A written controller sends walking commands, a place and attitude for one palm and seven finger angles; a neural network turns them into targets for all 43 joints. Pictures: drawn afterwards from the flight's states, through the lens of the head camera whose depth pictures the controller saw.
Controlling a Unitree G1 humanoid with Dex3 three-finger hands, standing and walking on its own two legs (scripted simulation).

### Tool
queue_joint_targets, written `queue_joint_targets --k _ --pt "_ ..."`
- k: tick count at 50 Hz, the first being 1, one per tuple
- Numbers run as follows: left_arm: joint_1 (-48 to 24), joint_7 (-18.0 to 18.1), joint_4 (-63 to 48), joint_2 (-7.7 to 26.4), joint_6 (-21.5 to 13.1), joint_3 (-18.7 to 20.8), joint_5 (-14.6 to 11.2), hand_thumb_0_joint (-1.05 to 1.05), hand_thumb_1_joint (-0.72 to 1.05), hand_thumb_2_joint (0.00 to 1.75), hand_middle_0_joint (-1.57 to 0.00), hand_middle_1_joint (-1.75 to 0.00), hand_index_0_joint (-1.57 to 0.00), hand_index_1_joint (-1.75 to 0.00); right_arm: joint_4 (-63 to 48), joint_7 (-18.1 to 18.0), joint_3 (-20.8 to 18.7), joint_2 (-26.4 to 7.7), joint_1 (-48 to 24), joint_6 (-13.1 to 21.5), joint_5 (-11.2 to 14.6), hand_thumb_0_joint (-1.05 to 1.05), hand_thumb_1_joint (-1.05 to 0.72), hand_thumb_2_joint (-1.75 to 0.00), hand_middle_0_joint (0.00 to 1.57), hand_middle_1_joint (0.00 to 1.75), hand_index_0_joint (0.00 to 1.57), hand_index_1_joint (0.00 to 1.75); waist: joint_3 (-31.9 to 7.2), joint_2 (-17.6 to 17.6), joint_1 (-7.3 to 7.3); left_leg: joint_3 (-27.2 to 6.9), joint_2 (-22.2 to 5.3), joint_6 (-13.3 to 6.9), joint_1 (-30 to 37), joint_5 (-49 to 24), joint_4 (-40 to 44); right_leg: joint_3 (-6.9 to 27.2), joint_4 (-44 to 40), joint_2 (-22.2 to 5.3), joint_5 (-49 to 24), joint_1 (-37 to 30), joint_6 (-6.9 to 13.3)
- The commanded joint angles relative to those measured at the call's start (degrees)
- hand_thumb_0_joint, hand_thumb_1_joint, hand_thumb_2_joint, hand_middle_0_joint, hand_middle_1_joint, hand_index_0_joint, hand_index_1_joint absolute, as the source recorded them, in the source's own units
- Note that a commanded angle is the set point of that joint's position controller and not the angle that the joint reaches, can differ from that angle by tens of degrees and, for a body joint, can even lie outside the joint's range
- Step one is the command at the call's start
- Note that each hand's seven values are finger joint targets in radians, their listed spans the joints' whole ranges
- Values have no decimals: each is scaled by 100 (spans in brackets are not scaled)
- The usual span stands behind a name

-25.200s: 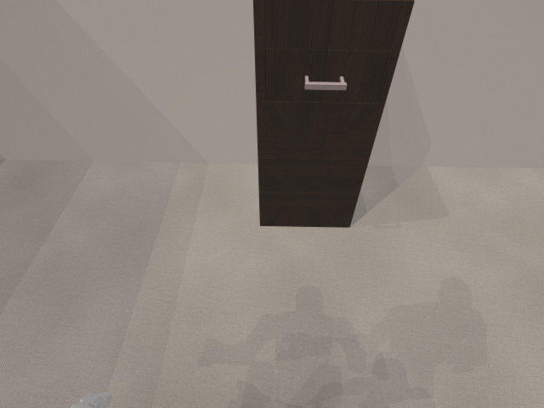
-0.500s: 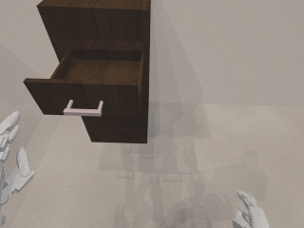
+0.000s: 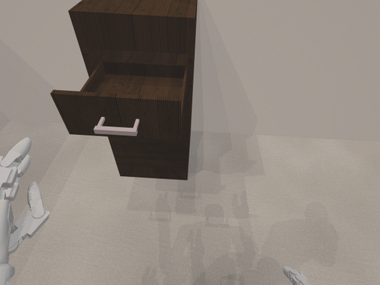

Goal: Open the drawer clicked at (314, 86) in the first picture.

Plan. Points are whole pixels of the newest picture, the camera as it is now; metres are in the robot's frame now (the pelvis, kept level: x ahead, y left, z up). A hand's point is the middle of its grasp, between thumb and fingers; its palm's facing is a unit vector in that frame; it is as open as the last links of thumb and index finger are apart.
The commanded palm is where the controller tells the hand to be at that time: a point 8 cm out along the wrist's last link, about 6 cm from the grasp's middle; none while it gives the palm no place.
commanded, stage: stop stepping back and stand still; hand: left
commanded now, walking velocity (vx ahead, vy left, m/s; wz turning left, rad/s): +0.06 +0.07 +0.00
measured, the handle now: (117, 126) +0.56 +0.25 -0.01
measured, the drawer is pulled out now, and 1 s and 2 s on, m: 0.30 0.30 0.30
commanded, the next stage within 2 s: let the arm hang, fingers relaxed in 0.06 s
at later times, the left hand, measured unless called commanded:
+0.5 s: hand out of the picture +0.08 +0.20 -0.17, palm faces +0.06 -0.99 -0.16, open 6.9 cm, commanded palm none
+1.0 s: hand out of the picture +0.03 +0.23 -0.16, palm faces +0.00 -0.97 -0.25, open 7.4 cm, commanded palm none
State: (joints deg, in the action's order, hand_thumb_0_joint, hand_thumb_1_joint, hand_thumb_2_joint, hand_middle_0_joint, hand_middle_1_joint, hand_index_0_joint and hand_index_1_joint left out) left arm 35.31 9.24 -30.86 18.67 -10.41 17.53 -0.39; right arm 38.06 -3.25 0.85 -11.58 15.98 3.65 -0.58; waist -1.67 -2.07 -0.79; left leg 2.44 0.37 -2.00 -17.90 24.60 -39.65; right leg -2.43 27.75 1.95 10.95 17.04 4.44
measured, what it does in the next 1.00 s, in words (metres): stands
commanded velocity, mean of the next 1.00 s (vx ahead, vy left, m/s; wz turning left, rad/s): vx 0.00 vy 0.00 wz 0.00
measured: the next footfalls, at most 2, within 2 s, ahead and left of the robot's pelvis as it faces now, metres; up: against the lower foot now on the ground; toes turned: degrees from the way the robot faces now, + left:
none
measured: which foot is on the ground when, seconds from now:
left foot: down 0.00-1.00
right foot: down 0.00-1.00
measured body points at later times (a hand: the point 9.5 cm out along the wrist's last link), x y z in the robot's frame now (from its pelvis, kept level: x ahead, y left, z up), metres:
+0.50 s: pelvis +0.01 +0.03 +0.00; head +0.04 +0.05 +0.45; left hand +0.08 +0.25 -0.15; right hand +0.07 -0.20 -0.14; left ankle +0.02 +0.13 -0.74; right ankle +0.04 -0.07 -0.74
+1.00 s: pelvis +0.01 +0.03 +0.01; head +0.02 +0.02 +0.46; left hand +0.03 +0.28 -0.14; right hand +0.01 -0.18 -0.16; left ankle +0.02 +0.13 -0.74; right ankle +0.04 -0.07 -0.74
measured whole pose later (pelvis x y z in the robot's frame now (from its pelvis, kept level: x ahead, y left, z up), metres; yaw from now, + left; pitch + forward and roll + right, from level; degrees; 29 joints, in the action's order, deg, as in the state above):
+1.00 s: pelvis +0.01 +0.03 +0.01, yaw -1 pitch -2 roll +0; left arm 13.9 1.8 64.7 10.5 0.5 0.4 1.1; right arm 63.7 -1.6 0.5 -9.1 15.5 -0.3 -0.5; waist 3.0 1.9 -0.3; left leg 3.8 1.2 -2.1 -7.3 11.5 -20.9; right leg -1.6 21.7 0.0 9.1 10.3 0.9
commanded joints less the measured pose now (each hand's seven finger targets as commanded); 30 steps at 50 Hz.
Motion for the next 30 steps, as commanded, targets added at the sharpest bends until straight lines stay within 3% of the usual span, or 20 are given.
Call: queue_joint_targets --k 1,2,3,4,5,7,8,9,10,11,12,14,16,18,20,21,24,26,30 --pt "6 213 -1554 1293 -553 1009 -38 0 90 90 -20 -30 -20 -30 -1075 -109 -200 -534 -692 418 -45 0 -90 -90 20 30 20 30 -311 339 -73 -34 -59 -45 755 -537 1640 1247 -945 -1150 1573 18 151" --pt "64 214 -1524 1204 -581 950 -70 0 90 90 -20 -30 -20 -30 -1117 -134 -228 -619 -675 456 -56 0 -90 -90 20 30 20 30 -137 665 -49 -506 -374 -186 606 -227 2105 1041 -558 -840 1537 58 -44" --pt "94 211 -1544 1128 -614 938 -91 0 90 90 -20 -30 -20 -30 -1158 -136 -280 -752 -695 485 -72 0 -90 -90 20 30 20 30 -2 1215 -27 -1377 -931 -407 517 -100 2391 721 67 -420 1244 239 -233" --pt "86 215 -1532 1111 -605 954 -81 0 90 90 -20 -30 -20 -30 -1177 -110 -300 -759 -758 504 -4 0 -90 -90 20 30 20 30 -44 1385 19 -1757 -1355 -562 372 -290 2427 317 587 -195 774 154 -379" --pt "193 203 -1278 1161 -585 1024 -127 0 90 90 -20 -30 -20 -30 -1153 -109 -303 -713 -795 524 55 0 -90 -90 20 30 20 30 -101 1256 40 -1780 -1522 -583 108 -220 2516 195 815 -191 899 -5 -464" --pt "124 183 -948 1084 -489 1029 -75 0 90 90 -20 -30 -20 -30 -1129 -143 -279 -712 -834 500 81 0 -90 -90 20 30 20 30 297 1053 47 -1240 -1241 -409 -958 447 2520 230 449 -264 788 -703 -439" --pt "-750 -701 3353 -47 593 -1166 453 0 90 90 -20 -30 -20 -30 222 390 -556 -1287 -937 623 -44 0 -90 -90 20 30 20 30 690 618 -115 -612 -679 -87 -902 -1055 1123 277 581 -652 -326 127 -411" --pt "-553 -829 3621 -81 984 -1152 322 0 90 90 -20 -30 -20 -30 147 371 -504 -873 -509 338 15 0 -90 -90 20 30 20 30 158 215 -57 -270 -535 65 -392 -1535 808 663 255 -829 -1019 59 -313" --pt "-535 -853 3641 -115 1047 -1202 314 0 90 90 -20 -30 -20 -30 112 338 -489 -758 -315 302 18 0 -90 -90 20 30 20 30 -21 -146 -117 -224 -447 150 65 -1931 560 783 70 -934 -1577 185 -232" --pt "-873 -858 3781 -95 1050 -1210 279 0 90 90 -20 -30 -20 -30 174 352 -440 -717 -57 177 26 0 -90 -90 20 30 20 30 -142 -512 -173 -376 -449 135 89 -1644 655 629 -26 -1049 -998 189 -175" --pt "-1073 -871 4019 -54 1046 -1218 277 0 90 90 -20 -30 -20 -30 186 345 -393 -727 -25 56 -3 0 -90 -90 20 30 20 30 -108 -923 -116 -398 -397 90 144 -1574 575 721 -102 -1058 -791 258 -124" --pt "-1385 -865 4675 106 1052 -1230 274 0 90 90 -20 -30 -20 -30 206 326 -337 -781 -128 -123 -51 0 -90 -90 20 30 20 30 80 -1556 -63 -395 -230 71 116 -1535 511 887 -332 -1159 -989 103 3" --pt "-1600 -828 5387 202 1057 -1270 249 0 90 90 -20 -30 -20 -30 292 340 -317 -807 -232 -223 -76 0 -90 -90 20 30 20 30 114 -1007 -35 -458 -281 56 282 -2058 936 879 -201 -1085 -1409 -148 16" --pt "-1770 -796 6042 176 1060 -1348 195 0 90 90 -20 -30 -20 -30 493 316 -250 -797 -305 -220 -76 0 -90 -90 20 30 20 30 18 -82 28 -676 -524 7 516 -2792 1295 717 -42 -813 -1236 -334 -155" --pt "-1797 -771 6631 171 1075 -1425 162 0 90 90 -20 -30 -20 -30 684 288 -191 -821 -401 -234 -48 0 -90 -90 20 30 20 30 148 868 110 -819 -670 -47 373 -2645 1654 594 -133 -601 -495 -522 -262" --pt "-1774 -769 6947 109 1059 -1447 149 0 90 90 -20 -30 -20 -30 815 265 -165 -742 -353 -233 -49 0 -90 -90 20 30 20 30 74 1054 120 -811 -707 -63 353 -2504 1774 542 -215 -579 -409 -719 -271" --pt "-1648 -773 7683 -66 1024 -1455 145 0 90 90 -20 -30 -20 -30 1140 207 -158 -581 -210 -263 -39 0 -90 -90 20 30 20 30 -10 1266 124 -705 -623 -5 349 -1563 1990 580 -508 -592 -279 -963 -211" --pt "-1680 -758 7947 -143 1024 -1447 156 0 90 90 -20 -30 -20 -30 1271 177 -203 -476 -67 -294 -48 0 -90 -90 20 30 20 30 -36 1322 100 -707 -643 -17 471 -1458 2059 489 -623 -608 -312 -983 -200" --pt "-1821 -770 8472 -106 993 -1511 139 0 90 90 -20 -30 -20 -30 1582 157 -226 -503 128 -312 -16 0 -90 -90 20 30 20 30 115 509 69 -710 -689 -6 594 -1497 2132 501 -773 -665 -393 -939 -181"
